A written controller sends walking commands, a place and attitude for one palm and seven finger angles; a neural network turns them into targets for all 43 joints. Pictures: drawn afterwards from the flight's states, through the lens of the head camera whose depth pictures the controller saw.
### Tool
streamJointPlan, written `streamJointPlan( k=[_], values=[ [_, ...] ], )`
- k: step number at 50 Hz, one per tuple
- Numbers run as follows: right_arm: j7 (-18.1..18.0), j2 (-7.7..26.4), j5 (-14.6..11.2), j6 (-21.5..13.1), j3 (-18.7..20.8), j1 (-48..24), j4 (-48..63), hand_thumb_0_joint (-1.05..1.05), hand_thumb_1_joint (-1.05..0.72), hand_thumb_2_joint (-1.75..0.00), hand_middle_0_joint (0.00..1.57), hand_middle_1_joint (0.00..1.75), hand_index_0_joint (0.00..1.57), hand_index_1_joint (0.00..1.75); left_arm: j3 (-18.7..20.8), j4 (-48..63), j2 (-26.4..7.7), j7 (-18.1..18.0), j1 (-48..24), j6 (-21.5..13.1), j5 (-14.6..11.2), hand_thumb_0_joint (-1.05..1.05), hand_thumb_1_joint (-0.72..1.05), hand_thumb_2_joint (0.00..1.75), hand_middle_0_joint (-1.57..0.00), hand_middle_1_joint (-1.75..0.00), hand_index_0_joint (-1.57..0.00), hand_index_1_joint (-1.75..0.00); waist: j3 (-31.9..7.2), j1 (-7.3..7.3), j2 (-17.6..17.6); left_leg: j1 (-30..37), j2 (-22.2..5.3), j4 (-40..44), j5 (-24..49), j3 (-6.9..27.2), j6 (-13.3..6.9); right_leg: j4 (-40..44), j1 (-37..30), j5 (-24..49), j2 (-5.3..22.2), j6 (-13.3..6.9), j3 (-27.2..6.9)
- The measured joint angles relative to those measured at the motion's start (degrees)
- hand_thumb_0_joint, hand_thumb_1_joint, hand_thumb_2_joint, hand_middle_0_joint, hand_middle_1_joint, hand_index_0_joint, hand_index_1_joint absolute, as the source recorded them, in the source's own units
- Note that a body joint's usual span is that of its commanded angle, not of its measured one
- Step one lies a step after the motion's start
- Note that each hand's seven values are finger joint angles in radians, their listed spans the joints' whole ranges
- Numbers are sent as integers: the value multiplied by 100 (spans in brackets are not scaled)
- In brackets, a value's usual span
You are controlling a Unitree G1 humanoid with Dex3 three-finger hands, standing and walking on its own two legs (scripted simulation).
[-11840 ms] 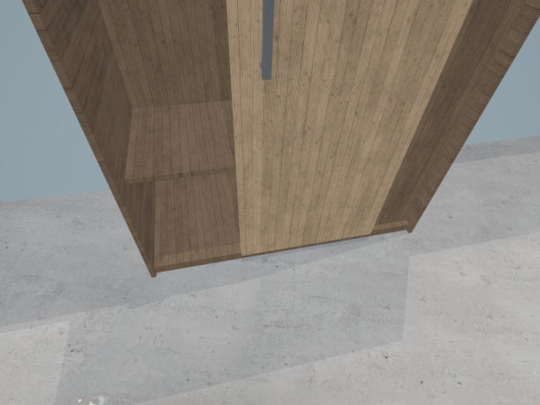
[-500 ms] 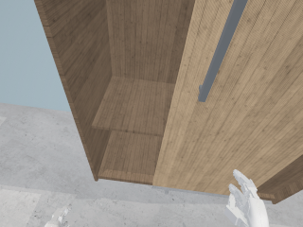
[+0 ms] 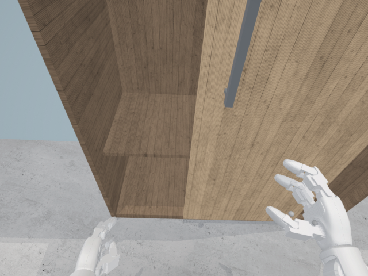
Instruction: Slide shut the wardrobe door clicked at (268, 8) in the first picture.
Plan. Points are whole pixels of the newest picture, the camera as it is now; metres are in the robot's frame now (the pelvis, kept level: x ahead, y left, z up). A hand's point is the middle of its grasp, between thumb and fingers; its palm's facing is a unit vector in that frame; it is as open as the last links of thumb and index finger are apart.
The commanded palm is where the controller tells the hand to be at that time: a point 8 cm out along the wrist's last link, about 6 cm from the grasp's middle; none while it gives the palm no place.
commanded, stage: raise the hand with hooked fingers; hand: right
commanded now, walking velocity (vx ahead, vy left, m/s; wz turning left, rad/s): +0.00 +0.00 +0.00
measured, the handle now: (241, 41) +0.52 -0.10 +0.28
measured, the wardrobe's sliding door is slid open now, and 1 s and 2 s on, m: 0.36 0.36 0.36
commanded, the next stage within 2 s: move the hooked fingers beside the handle in 1.38 s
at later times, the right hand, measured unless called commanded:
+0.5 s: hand (354, 164) +0.26 -0.26 +0.20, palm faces +0.06 +0.99 -0.11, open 13.3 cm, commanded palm +0.23 -0.30 +0.22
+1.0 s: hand out of the picture +0.28 -0.30 +0.30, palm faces +0.07 +0.98 -0.17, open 14.0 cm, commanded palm +0.24 -0.34 +0.29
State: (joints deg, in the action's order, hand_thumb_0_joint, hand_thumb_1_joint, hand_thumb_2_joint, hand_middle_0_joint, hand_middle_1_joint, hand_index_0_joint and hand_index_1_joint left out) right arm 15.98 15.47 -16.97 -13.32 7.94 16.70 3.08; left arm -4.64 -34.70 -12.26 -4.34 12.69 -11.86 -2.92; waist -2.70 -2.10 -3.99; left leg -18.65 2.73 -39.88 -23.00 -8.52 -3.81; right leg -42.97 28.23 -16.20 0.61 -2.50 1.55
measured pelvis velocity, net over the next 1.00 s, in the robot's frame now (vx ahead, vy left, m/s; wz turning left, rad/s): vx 0.00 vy -0.02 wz -0.01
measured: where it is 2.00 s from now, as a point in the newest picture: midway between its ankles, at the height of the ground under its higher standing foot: outside the picture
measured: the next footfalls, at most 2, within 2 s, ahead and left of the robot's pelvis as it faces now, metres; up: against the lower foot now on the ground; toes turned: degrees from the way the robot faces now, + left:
none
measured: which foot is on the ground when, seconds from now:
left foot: down 0.00-1.00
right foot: down 0.00-1.00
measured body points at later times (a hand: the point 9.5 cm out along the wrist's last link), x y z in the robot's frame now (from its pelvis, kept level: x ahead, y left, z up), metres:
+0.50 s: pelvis +0.01 -0.02 +0.02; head -0.03 +0.00 +0.47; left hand +0.21 +0.22 -0.03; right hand +0.25 -0.31 +0.21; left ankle -0.02 +0.07 -0.71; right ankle +0.07 -0.09 -0.71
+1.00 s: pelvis +0.00 -0.02 +0.03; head -0.03 +0.02 +0.47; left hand +0.21 +0.20 -0.04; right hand +0.27 -0.36 +0.31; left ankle -0.02 +0.07 -0.71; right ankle +0.07 -0.09 -0.71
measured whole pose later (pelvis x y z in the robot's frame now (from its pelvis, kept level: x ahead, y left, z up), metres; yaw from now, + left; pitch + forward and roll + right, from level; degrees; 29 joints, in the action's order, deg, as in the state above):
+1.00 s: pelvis +0.00 -0.02 +0.03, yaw -1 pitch -5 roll +1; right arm 27.9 35.7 -19.6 20.2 28.7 -17.6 -6.4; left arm -6.3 -37.4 -17.0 -4.7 10.2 -12.1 -6.4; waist -1.1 -3.5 -5.4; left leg -3.9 0.9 -24.3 -15.7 -7.6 -2.2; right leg -25.3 12.4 -8.3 -2.4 -3.9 2.2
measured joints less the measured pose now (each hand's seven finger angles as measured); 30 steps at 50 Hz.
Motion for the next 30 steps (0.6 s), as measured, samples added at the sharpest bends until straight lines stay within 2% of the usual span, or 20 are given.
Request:
streamJointPlan(
  k=[4,8,12,17,23,30],
  values=[
    [-37,141,-143,555,348,-89,-14,1,-16,-58,25,78,25,77,-16,-139,20,-34,225,-133,-21,2,91,90,-21,-30,-21,-30,-16,141,-8,260,0,363,184,166,33,439,-352,155,-2,-17,155],
    [-143,186,-213,716,675,-122,170,1,-7,-54,26,84,26,83,88,-241,-115,-17,395,-351,-44,2,90,90,-21,-30,-21,-30,4,172,10,486,-14,634,308,257,63,744,-621,260,-26,-42,239],
    [-83,239,-242,863,823,-258,306,1,2,-50,27,90,26,89,202,-346,-306,-41,413,-511,-88,2,91,90,-21,-30,-20,-30,53,124,31,703,-45,833,387,277,99,949,-842,335,-71,-75,256],
    [4,406,-224,1259,930,-590,349,1,14,-45,27,97,27,97,269,-391,-440,-134,220,-603,-129,2,91,90,-21,-30,-20,-30,150,48,64,977,-92,1043,475,269,133,1189,-1122,441,-138,-108,248],
    [102,652,-256,1683,1208,-1156,299,0,28,-39,29,106,28,106,194,-313,-405,-186,-91,-614,-166,2,91,90,-20,-30,-20,-30,209,-58,73,1284,-130,1287,581,240,152,1453,-1427,566,-200,-126,217],
    [410,976,-268,2333,1453,-1908,65,0,43,-33,30,115,29,115,-29,-195,-285,-155,-361,-435,-207,1,91,90,-21,-30,-20,-30,234,-170,16,1487,-161,1490,682,169,161,1668,-1611,700,-257,-140,146]
  ],
)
